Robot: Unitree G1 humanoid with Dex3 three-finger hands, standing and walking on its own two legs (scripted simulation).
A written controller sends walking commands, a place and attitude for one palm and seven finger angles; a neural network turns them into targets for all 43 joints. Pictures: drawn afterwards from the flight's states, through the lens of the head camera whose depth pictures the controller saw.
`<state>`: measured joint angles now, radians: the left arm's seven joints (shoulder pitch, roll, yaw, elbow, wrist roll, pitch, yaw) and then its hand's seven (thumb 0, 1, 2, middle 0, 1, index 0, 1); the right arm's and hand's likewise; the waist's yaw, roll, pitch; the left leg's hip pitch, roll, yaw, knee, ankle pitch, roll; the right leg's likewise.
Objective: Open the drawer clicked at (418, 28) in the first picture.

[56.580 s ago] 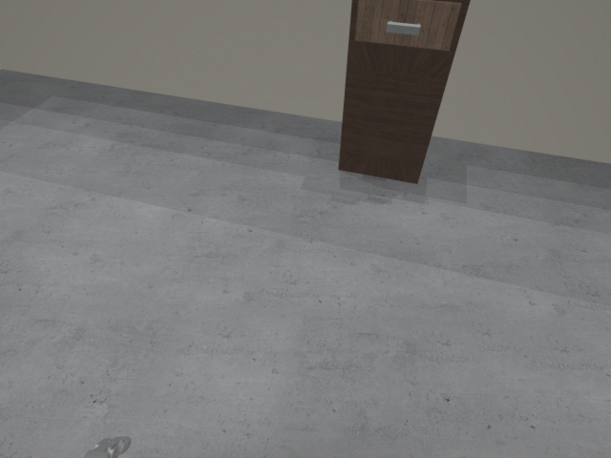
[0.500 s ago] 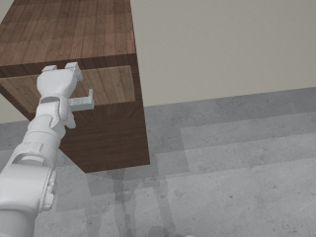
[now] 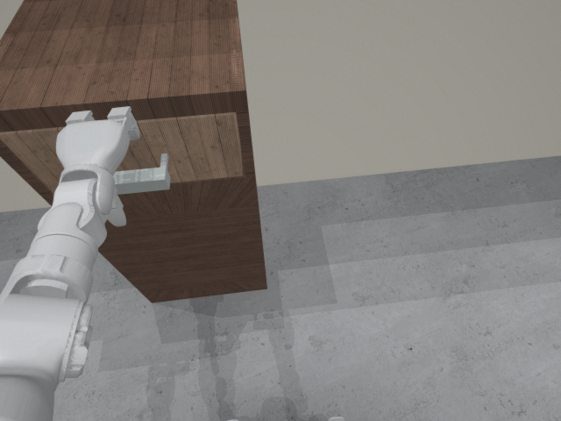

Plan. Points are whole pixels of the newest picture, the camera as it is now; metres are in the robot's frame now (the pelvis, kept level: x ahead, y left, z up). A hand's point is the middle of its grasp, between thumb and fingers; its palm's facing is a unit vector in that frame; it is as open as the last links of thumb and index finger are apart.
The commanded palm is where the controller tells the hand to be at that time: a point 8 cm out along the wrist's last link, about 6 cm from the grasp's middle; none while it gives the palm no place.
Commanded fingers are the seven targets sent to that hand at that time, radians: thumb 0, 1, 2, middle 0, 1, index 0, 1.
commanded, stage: move the hooked fingers above the handle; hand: left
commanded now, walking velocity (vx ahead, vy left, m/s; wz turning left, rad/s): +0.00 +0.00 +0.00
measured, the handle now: (133, 171) +0.52 +0.25 +0.00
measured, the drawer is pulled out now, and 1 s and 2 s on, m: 0.00 0.00 0.00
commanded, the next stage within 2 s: lower the fingers behind the handle in 1.18 s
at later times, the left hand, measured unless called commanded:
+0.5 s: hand (115, 167) +0.48 +0.24 +0.07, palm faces -0.03 +0.00 -1.00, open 13.7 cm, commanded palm +0.46 +0.23 +0.12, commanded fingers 0.00 -0.50 0.30 -0.30 -1.20 -0.30 -1.20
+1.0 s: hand (102, 180) +0.46 +0.26 +0.06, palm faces -0.08 -0.01 -1.00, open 13.8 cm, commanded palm +0.45 +0.24 +0.12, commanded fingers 0.00 -0.50 0.30 -0.30 -1.20 -0.30 -1.20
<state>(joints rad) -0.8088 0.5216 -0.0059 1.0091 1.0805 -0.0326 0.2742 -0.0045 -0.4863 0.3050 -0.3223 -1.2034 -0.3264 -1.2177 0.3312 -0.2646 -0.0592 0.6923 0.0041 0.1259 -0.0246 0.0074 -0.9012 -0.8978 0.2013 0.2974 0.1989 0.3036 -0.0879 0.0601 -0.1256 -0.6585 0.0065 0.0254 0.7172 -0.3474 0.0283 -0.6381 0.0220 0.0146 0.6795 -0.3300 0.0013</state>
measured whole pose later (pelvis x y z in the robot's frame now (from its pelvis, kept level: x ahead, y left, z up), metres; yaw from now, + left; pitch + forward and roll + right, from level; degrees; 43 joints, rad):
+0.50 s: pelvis +0.00 -0.01 +0.00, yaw +0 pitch +16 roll -1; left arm -0.82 0.52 -0.02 1.01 1.07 -0.03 0.24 0.00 -0.49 0.30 -0.32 -1.20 -0.33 -1.22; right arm 0.33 -0.26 -0.06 0.69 0.01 0.12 -0.04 0.01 -0.90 -0.90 0.20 0.30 0.20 0.30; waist -0.08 0.06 -0.12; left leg -0.64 0.01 0.02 0.70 -0.34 0.02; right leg -0.62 0.02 0.01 0.67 -0.33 -0.01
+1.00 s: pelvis +0.01 +0.00 +0.00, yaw +1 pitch +15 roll -1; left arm -0.75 0.53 -0.05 0.94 1.03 -0.06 0.18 -0.01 -0.49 0.30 -0.32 -1.20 -0.31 -1.20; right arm 0.33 -0.26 -0.07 0.70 0.01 0.12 -0.04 0.01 -0.90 -0.90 0.20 0.30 0.20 0.30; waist -0.06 0.05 -0.12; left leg -0.60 0.00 0.00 0.68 -0.34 0.02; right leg -0.57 0.02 -0.01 0.64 -0.33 0.00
